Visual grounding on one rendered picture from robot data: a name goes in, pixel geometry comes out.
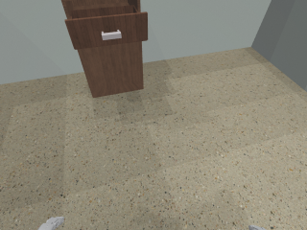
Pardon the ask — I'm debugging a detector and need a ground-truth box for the robot left hand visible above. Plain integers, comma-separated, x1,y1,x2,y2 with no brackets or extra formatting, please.
37,217,64,230

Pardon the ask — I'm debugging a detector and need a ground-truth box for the handle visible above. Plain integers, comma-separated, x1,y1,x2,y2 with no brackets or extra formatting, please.
101,30,122,40

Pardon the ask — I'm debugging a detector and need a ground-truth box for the drawer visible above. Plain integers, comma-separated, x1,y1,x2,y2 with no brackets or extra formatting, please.
64,5,148,50

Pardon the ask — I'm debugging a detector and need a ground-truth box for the cabinet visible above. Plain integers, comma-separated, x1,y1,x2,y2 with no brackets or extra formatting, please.
61,0,144,98

